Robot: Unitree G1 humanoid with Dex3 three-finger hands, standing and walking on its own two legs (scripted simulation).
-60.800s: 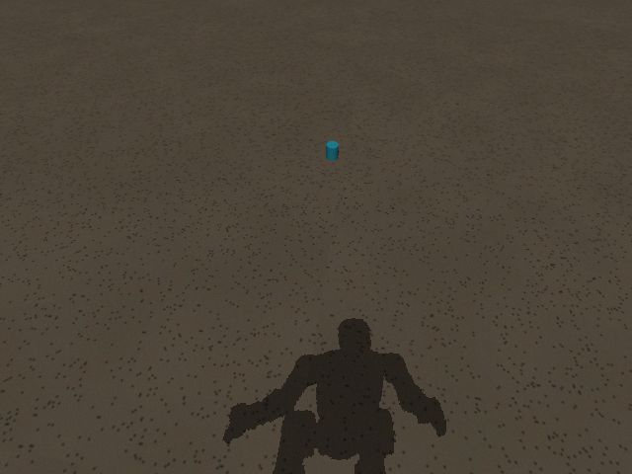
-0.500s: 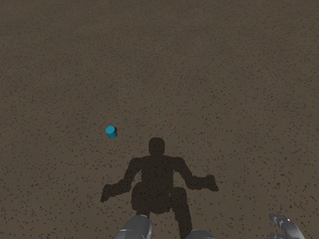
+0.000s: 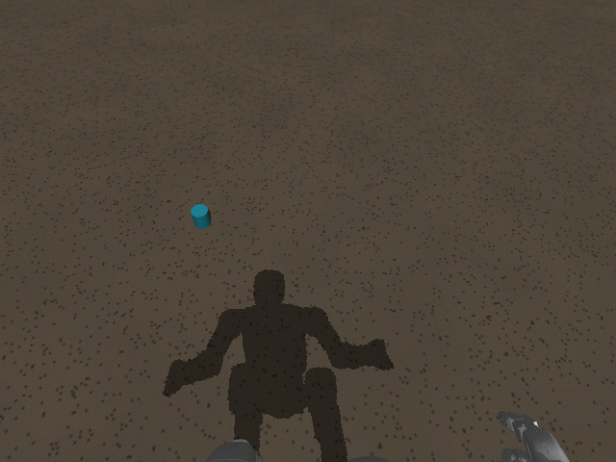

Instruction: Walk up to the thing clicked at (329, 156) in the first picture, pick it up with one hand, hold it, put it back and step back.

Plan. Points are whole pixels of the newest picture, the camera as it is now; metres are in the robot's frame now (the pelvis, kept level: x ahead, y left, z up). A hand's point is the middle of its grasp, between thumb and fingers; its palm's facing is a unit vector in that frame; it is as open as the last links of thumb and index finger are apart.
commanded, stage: step back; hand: left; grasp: from above
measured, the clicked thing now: (201, 216) +0.99 +0.38 -0.72
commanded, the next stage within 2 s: stand in 0.98 s
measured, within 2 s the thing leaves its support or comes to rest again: neither
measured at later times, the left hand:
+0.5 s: hand out of the picture +0.03 +0.28 -0.14, palm faces +0.01 -0.92 -0.39, open 7.4 cm
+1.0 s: hand out of the picture +0.08 +0.27 -0.14, palm faces +0.08 -0.93 -0.35, open 7.4 cm
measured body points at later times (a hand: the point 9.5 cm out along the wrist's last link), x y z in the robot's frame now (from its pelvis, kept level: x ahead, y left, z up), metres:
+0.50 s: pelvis -0.04 +0.00 +0.01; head -0.02 +0.01 +0.46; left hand +0.03 +0.33 -0.11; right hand +0.03 -0.30 -0.12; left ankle -0.01 +0.13 -0.72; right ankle -0.05 -0.13 -0.69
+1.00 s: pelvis +0.00 +0.00 +0.01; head +0.02 +0.00 +0.45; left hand +0.08 +0.31 -0.12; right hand +0.09 -0.30 -0.13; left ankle +0.00 +0.13 -0.72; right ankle +0.01 -0.14 -0.72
